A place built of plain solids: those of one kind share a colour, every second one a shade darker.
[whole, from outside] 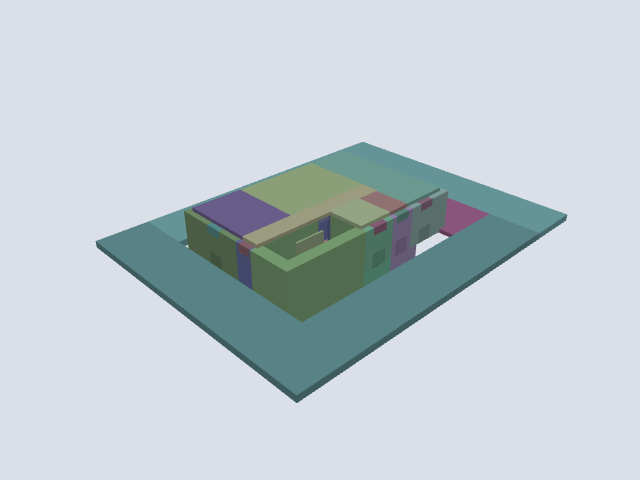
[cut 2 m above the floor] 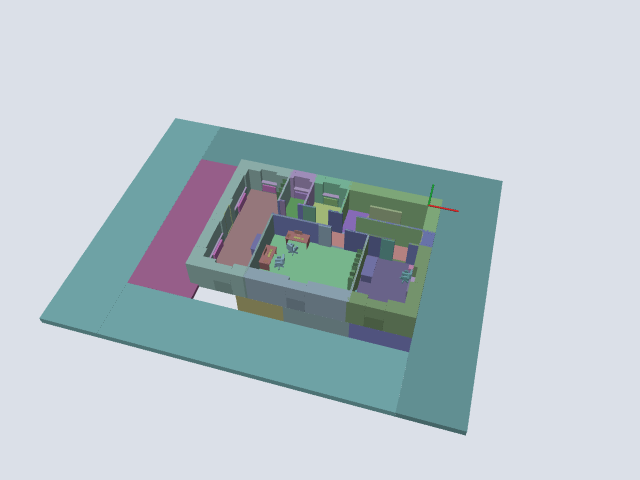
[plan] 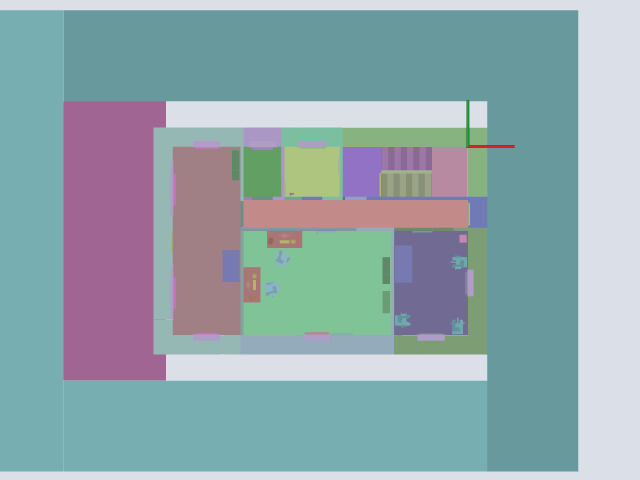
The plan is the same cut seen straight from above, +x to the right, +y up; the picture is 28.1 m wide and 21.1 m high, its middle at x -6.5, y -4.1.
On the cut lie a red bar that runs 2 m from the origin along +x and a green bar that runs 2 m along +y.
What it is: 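A small local radio station; a reception, a studio behind a window from its control room, a newsroom, offices and a record library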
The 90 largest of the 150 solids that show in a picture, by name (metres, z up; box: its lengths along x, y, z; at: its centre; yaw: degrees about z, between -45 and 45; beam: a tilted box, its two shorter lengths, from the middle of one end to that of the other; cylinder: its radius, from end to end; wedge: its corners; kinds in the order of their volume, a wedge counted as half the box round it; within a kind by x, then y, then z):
{
 "ground_garden_1": {"box": [4.0, 20.28, 0.5], "at": [-19.77, -4.14, -0.27]},
 "ground_garden_2": {"box": [18.62, 4.0, 0.5], "at": [-8.46, -12.28, -0.27]},
 "ground_garden_3": {"box": [18.62, 4.0, 0.5], "at": [-8.46, 4.0, -0.27]},
 "ground_garden_4": {"box": [4.0, 20.28, 0.5], "at": [2.85, -4.14, -0.27]},
 "wall_Smhall_1": {"box": [0.14, 3.18, 5.86], "at": [-5.57, -0.75, -0.18]},
 "wall_Smhall_2": {"box": [6.49, 0.85, 5.86], "at": [-2.4, 0.41, -0.18]},
 "wall_Smhall_3": {"box": [5.3, 0.14, 5.86], "at": [-1.8, -2.27, -0.18]},
 "wall_Smhall_4": {"box": [0.85, 3.18, 5.86], "at": [0.42, -0.75, -0.18]},
 "wall_reception_1": {"box": [0.75, 2.4, 1.5], "at": [-13.45, -6.41, 1.55]},
 "wall_reception_2": {"box": [0.75, 2.4, 1.5], "at": [-13.45, -1.87, 1.55]},
 "wall_reception_3": {"box": [0.81, 1.0, 2.15], "at": [-13.42, -4.14, 1.07]},
 "wall_reception_4": {"box": [0.85, 1.52, 3.01], "at": [-13.39, -8.37, 1.25]},
 "wall_reception_5": {"box": [0.85, 0.57, 3.01], "at": [-13.39, -4.92, 1.25]},
 "wall_reception_6": {"box": [0.85, 0.57, 3.01], "at": [-13.39, -3.35, 1.25]},
 "wall_reception_7": {"box": [0.85, 1.52, 3.01], "at": [-13.39, 0.09, 1.25]},
 "wall_reception_8": {"box": [1.74, 0.85, 3.01], "at": [-12.95, -8.71, 1.25]},
 "wall_reception_9": {"box": [1.74, 0.85, 3.01], "at": [-12.95, 0.42, 1.25]},
 "wall_reception_10": {"box": [1.2, 0.85, 1.15], "at": [-11.48, -8.71, 0.32]},
 "wall_reception_11": {"box": [1.2, 0.85, 1.15], "at": [-11.48, 0.42, 0.32]},
 "wall_reception_12": {"box": [1.03, 0.85, 3.01], "at": [-10.37, -8.71, 1.25]},
 "wall_reception_13": {"box": [1.03, 0.85, 3.01], "at": [-10.37, 0.42, 1.25]},
 "wall_reception_14": {"box": [0.14, 5.62, 3.01], "at": [-9.93, -6.32, 1.25]},
 "wall_reception_15": {"box": [0.14, 3.24, 3.01], "at": [-9.93, -0.77, 1.25]},
 "wall_control_1": {"box": [0.25, 5.57, 2.86], "at": [-3.0, -6.34, -1.68]},
 "wall_control_2": {"box": [3.97, 0.85, 2.86], "at": [-1.14, -8.71, -1.68]},
 "wall_control_3": {"box": [0.85, 5.57, 2.86], "at": [0.42, -6.34, -1.68]},
 "flightbSm_1": {"box": [0.31, 1.04, 3.34], "at": [-3.65, -0.52, -1.84]},
 "flightbSm_2": {"box": [0.58, 1.04, 3.17], "at": [-3.51, -0.52, -1.92]},
 "flightbSm_3": {"box": [0.86, 1.04, 3.01], "at": [-3.37, -0.52, -2.0]},
 "flightbSm_4": {"box": [1.13, 1.04, 2.84], "at": [-3.24, -0.52, -2.09]},
 "flightbSm_5": {"box": [1.41, 1.04, 2.67], "at": [-3.1, -0.52, -2.17]},
 "flightbSm_6": {"box": [1.68, 1.04, 2.5], "at": [-2.96, -0.52, -2.25]},
 "flightbSm_7": {"box": [1.95, 1.04, 2.34], "at": [-2.83, -0.52, -2.34]},
 "flightbSm_8": {"box": [2.23, 1.04, 2.17], "at": [-2.69, -0.52, -2.42]},
 "wall_office_1": {"box": [0.14, 5.57, 3.01], "at": [-3.31, -6.34, 1.25]},
 "wall_office_2": {"box": [1.16, 0.85, 3.01], "at": [-2.8, -8.71, 1.25]},
 "wall_office_3": {"box": [1.2, 0.6, 1.3], "at": [-1.62, -8.83, 1.55]},
 "wall_office_4": {"box": [1.2, 0.85, 1.15], "at": [-1.62, -8.71, 0.32]},
 "wall_office_5": {"box": [1.87, 0.85, 3.01], "at": [-0.09, -8.71, 1.25]},
 "wall_office_6": {"box": [0.85, 2.54, 3.01], "at": [0.42, -7.86, 1.25]},
 "wall_office_7": {"box": [0.85, 1.2, 1.15], "at": [0.42, -5.99, 0.32]},
 "wall_office_8": {"box": [0.85, 1.83, 3.01], "at": [0.42, -4.47, 1.25]},
 "wall_office_9": {"box": [0.6, 1.2, 1.3], "at": [0.55, -5.99, 1.55]},
 "wall_library_1": {"box": [0.85, 5.57, 2.86], "at": [-10.29, -6.34, -1.68]},
 "wall_library_2": {"box": [3.23, 0.85, 2.86], "at": [-9.1, -8.71, -1.68]},
 "wall_newsroom_1": {"box": [2.78, 0.85, 3.01], "at": [-8.61, -8.71, 1.25]},
 "wall_newsroom_2": {"box": [4.2, 0.14, 3.01], "at": [-7.9, -3.63, 1.25]},
 "wall_newsroom_3": {"box": [1.2, 0.6, 1.3], "at": [-6.62, -8.83, 1.55]},
 "wall_newsroom_4": {"box": [1.2, 0.85, 1.15], "at": [-6.62, -8.71, 0.32]},
 "wall_newsroom_5": {"box": [2.78, 0.85, 3.01], "at": [-4.63, -8.71, 1.25]},
 "wall_newsroom_6": {"box": [0.14, 5.57, 3.01], "at": [-3.31, -6.34, 1.25]},
 "wall_wc_1": {"box": [0.85, 3.19, 2.86], "at": [-10.29, -0.74, -1.68]},
 "wall_wc_2": {"box": [0.39, 0.85, 3.01], "at": [-9.8, 0.42, 1.25]},
 "wall_wc_3": {"box": [2.78, 0.85, 2.86], "at": [-9.32, 0.42, -1.68]},
 "wall_wc_4": {"box": [1.16, 0.85, 1.15], "at": [-9.03, 0.42, 0.32]},
 "wall_wc_5": {"box": [0.39, 0.85, 3.01], "at": [-8.25, 0.42, 1.25]},
 "wall_wc_6": {"box": [0.14, 3.19, 3.01], "at": [-8.13, -0.74, 1.25]},
 "ground_street_1": {"box": [4.5, 12.28, 0.3], "at": [-15.52, -4.14, -0.17]},
 "wall_studio_1": {"box": [4.64, 0.85, 2.86], "at": [-5.19, -8.71, -1.68]},
 "flightaSm_1": {"box": [2.23, 1.04, 0.67], "at": [-2.7, -1.69, -3.17]},
 "flightaSm_2": {"box": [1.95, 1.04, 0.83], "at": [-2.57, -1.69, -3.09]},
 "flightaSm_3": {"box": [1.68, 1.04, 1.0], "at": [-2.43, -1.69, -3.01]},
 "flightaSm_4": {"box": [1.41, 1.04, 1.17], "at": [-2.29, -1.69, -2.92]},
 "flightaSm_5": {"box": [1.13, 1.04, 1.34], "at": [-2.16, -1.69, -2.84]},
 "flightaSm_6": {"box": [0.86, 1.04, 1.5], "at": [-2.02, -1.69, -2.76]},
 "flightaSm_7": {"box": [0.58, 1.04, 1.67], "at": [-1.88, -1.69, -2.67]},
 "roof_newsroom_1": {"box": [6.76, 5.17, 0.25], "at": [-6.62, -6.14, 2.88]},
 "roof_reception_1": {"box": [3.56, 9.18, 0.25], "at": [-11.64, -4.14, 2.88]},
 "floor_newsroom_1": {"box": [6.48, 4.58, 0.25], "at": [-6.62, -5.99, -0.13]},
 "wall_kitchen_1": {"box": [0.75, 0.85, 3.01], "at": [-7.83, 0.42, 1.25]},
 "wall_kitchen_2": {"box": [1.2, 0.85, 1.15], "at": [-6.85, 0.42, 0.32]},
 "wall_kitchen_3": {"box": [1.2, 0.6, 1.3], "at": [-6.85, 0.55, 1.55]},
 "wall_kitchen_4": {"box": [0.75, 0.85, 3.01], "at": [-5.88, 0.42, 1.25]},
 "wall_kitchen_5": {"box": [0.14, 3.19, 3.01], "at": [-5.57, -0.74, 1.25]},
 "wall_corr_1": {"box": [4.2, 0.14, 3.01], "at": [-7.9, -3.63, 1.25]},
 "wall_corr_2": {"box": [3.35, 0.14, 3.01], "at": [-3.23, -3.63, 1.25]},
 "wall_corr_3": {"box": [5.3, 0.14, 3.01], "at": [-1.8, -2.27, 1.25]},
 "wall_corr_4": {"box": [0.81, 1.0, 2.15], "at": [0.45, -2.95, 1.07]},
 "floor_halfSm_1": {"box": [1.6, 2.19, 2.0], "at": [-0.8, -1.1, -2.5]},
 "wall_store_1": {"box": [2.56, 0.85, 2.86], "at": [-6.78, 0.42, -1.68]},
 "floor_reception_1": {"box": [2.97, 8.28, 0.25], "at": [-11.48, -4.14, -0.13]},
 "roof_office_1": {"box": [3.83, 5.17, 0.25], "at": [-1.47, -6.14, 2.88]},
 "roof_corr_1": {"box": [10.45, 1.5, 0.25], "at": [-4.78, -2.95, 2.88]},
 "floor_office_1": {"box": [3.24, 4.58, 0.25], "at": [-1.62, -5.99, -0.13]},
 "floor_corr_1": {"box": [9.86, 1.22, 0.25], "at": [-4.93, -2.95, -0.13]},
 "wall_spineSm_1": {"box": [2.19, 0.15, 5.86], "at": [-2.7, -1.1, -0.18]},
 "roof_kitchen_1": {"box": [2.7, 2.79, 0.25], "at": [-6.85, -0.94, 2.88]},
 "roof_wc_1": {"box": [1.94, 2.79, 0.25], "at": [-9.03, -0.94, 2.88]},
 "floor_kitchen_1": {"box": [2.42, 2.2, 0.25], "at": [-6.85, -1.1, -0.13]},
 "floor_headSm_1": {"box": [1.71, 2.19, 0.25], "at": [-4.65, -1.1, -0.13]}
}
